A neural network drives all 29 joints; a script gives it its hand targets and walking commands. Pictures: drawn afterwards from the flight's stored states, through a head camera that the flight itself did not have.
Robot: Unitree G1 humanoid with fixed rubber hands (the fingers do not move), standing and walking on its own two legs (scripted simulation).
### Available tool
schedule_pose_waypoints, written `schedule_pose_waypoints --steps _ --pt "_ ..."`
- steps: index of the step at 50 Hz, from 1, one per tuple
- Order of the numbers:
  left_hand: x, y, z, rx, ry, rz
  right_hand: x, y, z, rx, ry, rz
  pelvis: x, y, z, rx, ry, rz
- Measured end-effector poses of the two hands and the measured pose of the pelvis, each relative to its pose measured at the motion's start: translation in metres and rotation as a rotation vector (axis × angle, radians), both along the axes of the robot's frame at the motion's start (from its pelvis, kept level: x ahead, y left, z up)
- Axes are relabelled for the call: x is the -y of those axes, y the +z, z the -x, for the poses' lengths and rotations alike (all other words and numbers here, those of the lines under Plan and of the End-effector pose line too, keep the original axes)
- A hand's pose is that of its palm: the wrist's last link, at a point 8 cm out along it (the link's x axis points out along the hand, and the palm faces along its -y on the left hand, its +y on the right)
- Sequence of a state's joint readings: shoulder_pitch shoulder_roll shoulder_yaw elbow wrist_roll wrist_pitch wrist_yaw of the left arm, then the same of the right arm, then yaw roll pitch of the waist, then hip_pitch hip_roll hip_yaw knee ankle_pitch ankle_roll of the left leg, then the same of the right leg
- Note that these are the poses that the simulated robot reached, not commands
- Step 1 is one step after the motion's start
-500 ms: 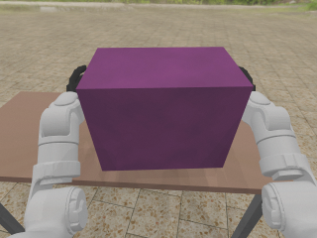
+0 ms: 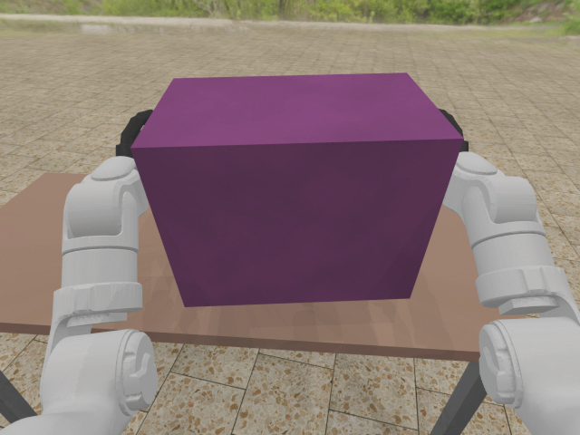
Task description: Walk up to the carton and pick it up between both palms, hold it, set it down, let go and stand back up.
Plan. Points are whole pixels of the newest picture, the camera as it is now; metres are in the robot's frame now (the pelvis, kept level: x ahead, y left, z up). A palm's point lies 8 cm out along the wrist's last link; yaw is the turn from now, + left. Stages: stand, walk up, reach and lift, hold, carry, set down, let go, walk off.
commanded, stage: hold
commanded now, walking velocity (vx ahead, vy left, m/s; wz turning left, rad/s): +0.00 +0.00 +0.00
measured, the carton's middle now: (294, 191) +0.37 +0.00 +0.23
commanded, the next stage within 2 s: none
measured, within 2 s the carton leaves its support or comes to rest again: neither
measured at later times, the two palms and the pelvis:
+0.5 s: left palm (134, 162) +0.36 +0.19 +0.28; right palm (459, 159) +0.36 -0.21 +0.28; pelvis -0.01 +0.00 +0.00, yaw +0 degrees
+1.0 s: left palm (129, 166) +0.36 +0.20 +0.27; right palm (449, 162) +0.37 -0.20 +0.27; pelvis +0.00 +0.00 +0.00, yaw +0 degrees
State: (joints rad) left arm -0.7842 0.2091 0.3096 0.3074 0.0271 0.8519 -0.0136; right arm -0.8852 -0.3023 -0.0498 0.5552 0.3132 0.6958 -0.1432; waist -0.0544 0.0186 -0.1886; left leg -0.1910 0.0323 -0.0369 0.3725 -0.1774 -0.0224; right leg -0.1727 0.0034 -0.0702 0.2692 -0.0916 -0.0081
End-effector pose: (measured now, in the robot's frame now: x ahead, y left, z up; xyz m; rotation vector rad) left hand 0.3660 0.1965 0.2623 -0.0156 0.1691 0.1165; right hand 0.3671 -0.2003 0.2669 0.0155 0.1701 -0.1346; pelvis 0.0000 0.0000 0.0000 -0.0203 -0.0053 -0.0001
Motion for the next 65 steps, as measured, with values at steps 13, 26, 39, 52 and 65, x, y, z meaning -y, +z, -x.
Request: schedule_pose_waypoints --steps 13,26,39,52,65 --pt "0.001 0.008 0.01 0.004 -0.001 0.006 0.001 0.011 0.011 0.003 -0.003 -0.003 -0.003 0.0 0.005 0.002 -0.013 -0.002" --pt "0.006 0.014 0.007 -0.019 0.0 0.002 0.006 0.012 0.008 -0.02 -0.001 -0.001 0.002 -0.001 0.012 -0.003 -0.008 -0.005" --pt "0.004 0.012 0.003 -0.03 0.011 0.008 0.004 0.007 0.0 -0.033 0.01 0.0 0.006 -0.001 0.01 -0.006 0.003 -0.003" --pt "-0.002 0.007 0.007 -0.018 0.012 0.0 -0.002 0.005 0.002 -0.023 0.013 -0.001 0.003 -0.001 0.004 0.004 0.004 -0.002" --pt "-0.001 0.009 0.005 -0.003 0.003 -0.011 -0.001 0.01 0.003 -0.011 0.004 -0.008 -0.002 -0.001 0.003 -0.009 -0.005 -0.001"
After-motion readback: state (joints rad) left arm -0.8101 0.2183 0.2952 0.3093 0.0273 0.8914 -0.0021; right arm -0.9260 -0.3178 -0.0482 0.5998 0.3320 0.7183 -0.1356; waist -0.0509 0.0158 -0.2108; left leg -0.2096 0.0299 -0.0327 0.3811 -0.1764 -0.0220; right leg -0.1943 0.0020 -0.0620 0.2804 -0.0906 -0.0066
